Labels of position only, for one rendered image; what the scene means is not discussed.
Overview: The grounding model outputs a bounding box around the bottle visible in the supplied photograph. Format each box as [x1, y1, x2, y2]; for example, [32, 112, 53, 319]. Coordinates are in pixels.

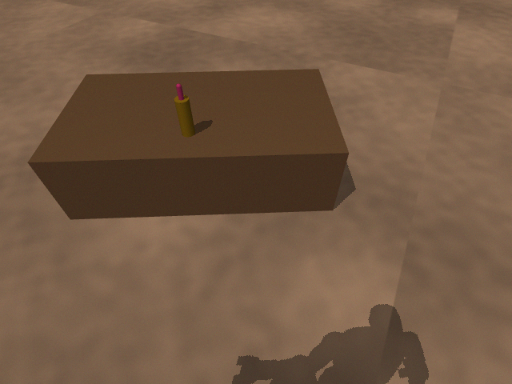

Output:
[174, 84, 195, 137]

